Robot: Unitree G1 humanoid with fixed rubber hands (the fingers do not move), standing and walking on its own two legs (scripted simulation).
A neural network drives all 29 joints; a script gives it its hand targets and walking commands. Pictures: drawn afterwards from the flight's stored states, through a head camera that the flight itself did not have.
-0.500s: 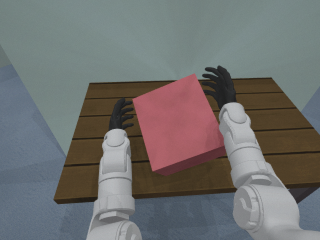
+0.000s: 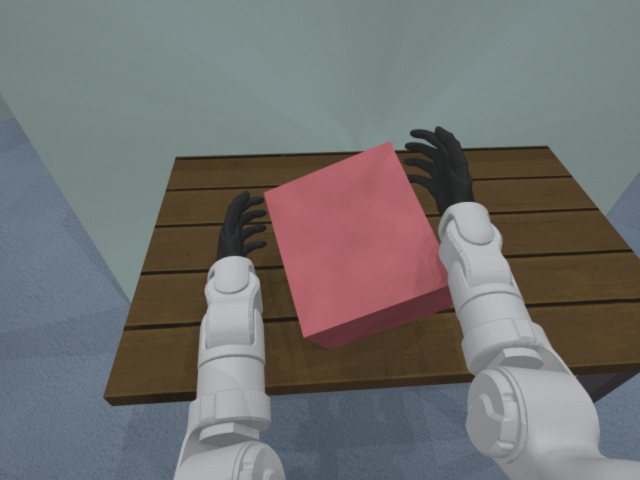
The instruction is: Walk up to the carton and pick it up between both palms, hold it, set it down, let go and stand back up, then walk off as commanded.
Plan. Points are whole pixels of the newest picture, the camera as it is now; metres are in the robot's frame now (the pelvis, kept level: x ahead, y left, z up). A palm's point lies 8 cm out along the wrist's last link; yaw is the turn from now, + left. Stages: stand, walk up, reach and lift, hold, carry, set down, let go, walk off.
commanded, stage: set down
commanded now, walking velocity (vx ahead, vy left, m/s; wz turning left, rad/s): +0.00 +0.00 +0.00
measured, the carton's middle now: (358, 251) +0.41 -0.03 +0.06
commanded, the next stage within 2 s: none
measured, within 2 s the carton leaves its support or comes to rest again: rests again in 1.56 s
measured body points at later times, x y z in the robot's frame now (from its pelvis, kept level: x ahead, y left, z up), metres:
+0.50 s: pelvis +0.00 +0.00 +0.00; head +0.00 +0.02 +0.45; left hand +0.38 +0.14 +0.10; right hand +0.42 -0.13 +0.17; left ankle -0.03 +0.13 -0.75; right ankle -0.02 -0.11 -0.75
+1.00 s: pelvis +0.00 +0.00 +0.00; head +0.01 +0.02 +0.45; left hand +0.38 +0.14 +0.09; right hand +0.43 -0.12 +0.17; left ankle -0.03 +0.13 -0.75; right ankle -0.02 -0.11 -0.75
